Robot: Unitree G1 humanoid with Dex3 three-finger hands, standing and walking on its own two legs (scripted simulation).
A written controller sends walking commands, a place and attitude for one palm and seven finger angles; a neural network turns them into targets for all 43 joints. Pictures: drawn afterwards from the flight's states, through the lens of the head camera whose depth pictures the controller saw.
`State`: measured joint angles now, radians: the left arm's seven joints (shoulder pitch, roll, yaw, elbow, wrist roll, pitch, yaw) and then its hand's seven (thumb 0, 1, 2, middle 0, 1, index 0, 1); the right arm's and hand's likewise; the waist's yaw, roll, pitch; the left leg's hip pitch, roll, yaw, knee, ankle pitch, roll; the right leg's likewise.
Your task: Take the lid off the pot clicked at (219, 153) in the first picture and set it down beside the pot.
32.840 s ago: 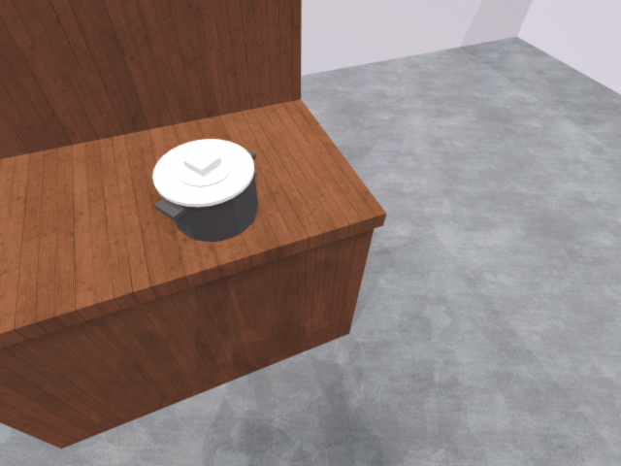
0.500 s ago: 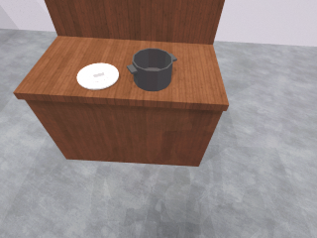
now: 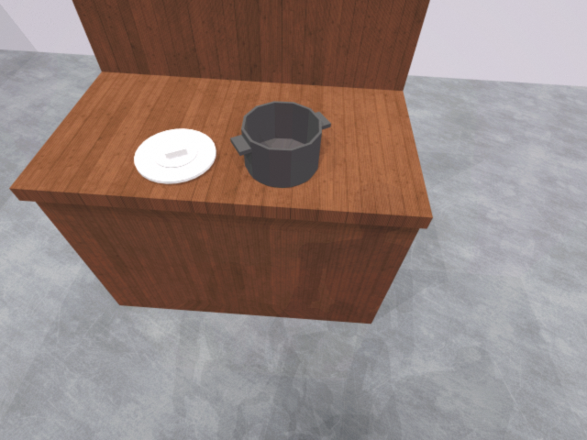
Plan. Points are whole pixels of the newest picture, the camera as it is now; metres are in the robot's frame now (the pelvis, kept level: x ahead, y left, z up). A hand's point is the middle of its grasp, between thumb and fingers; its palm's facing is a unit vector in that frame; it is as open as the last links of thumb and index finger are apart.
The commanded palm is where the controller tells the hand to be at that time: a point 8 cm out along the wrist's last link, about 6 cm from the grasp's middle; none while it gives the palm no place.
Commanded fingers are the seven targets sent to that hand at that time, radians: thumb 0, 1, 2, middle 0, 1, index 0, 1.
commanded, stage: stop stepping back and stand still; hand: left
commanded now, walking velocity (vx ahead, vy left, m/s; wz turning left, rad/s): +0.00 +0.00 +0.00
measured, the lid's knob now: (173, 147) +0.72 +0.31 -0.08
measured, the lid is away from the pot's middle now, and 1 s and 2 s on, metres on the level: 0.25 0.25 0.25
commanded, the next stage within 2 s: let the arm hang, fingers relaxed in 0.18 s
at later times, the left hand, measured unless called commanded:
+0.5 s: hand out of the picture +0.01 +0.17 -0.17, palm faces +0.05 -0.97 -0.22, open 7.2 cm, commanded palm none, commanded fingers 0.00 0.90 0.90 -0.20 -0.30 -0.20 -0.30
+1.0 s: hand out of the picture -0.04 +0.15 -0.17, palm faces +0.05 -0.98 -0.17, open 7.3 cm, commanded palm none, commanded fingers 0.00 0.90 0.90 -0.20 -0.30 -0.20 -0.30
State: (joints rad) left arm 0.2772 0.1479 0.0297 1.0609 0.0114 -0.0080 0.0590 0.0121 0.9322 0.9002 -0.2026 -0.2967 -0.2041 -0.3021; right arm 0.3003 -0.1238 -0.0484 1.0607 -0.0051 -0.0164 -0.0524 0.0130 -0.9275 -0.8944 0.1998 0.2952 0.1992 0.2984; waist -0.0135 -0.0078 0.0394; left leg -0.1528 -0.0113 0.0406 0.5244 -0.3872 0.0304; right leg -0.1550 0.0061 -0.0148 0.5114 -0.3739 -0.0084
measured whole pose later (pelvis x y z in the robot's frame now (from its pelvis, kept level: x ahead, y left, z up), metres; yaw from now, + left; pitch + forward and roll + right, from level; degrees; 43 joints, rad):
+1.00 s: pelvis -0.03 -0.01 +0.01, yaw +0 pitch -1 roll +0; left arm 0.31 0.12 0.02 1.11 0.01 -0.01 0.05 0.01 0.92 0.90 -0.20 -0.30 -0.20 -0.30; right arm 0.32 -0.08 -0.03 1.12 -0.01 -0.01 -0.05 0.01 -0.91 -0.89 0.20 0.30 0.20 0.30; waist -0.01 -0.01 0.05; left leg -0.13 0.00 0.04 0.46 -0.32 0.02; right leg -0.14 0.02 -0.02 0.45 -0.30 -0.02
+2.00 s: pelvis -0.04 -0.01 +0.01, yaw +1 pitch -1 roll +0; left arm 0.31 0.11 0.02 1.12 0.01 -0.02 0.06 0.01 0.92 0.90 -0.20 -0.30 -0.20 -0.30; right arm 0.32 -0.08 -0.03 1.14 0.00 -0.02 -0.05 0.00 -0.91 -0.89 0.20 0.30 0.20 0.30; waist -0.01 0.00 0.04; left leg -0.15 -0.01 0.03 0.45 -0.30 0.02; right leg -0.14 0.01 -0.03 0.44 -0.28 -0.02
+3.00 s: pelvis -0.03 +0.00 +0.01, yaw +0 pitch +0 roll +0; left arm 0.31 0.11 0.02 1.12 0.01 -0.02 0.06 0.01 0.92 0.90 -0.20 -0.30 -0.20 -0.30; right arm 0.31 -0.08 -0.03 1.14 0.00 -0.02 -0.05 0.01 -0.91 -0.89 0.20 0.30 0.20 0.30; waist -0.01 0.00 0.04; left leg -0.14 -0.01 0.04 0.44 -0.30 0.03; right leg -0.15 0.00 -0.02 0.44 -0.29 -0.01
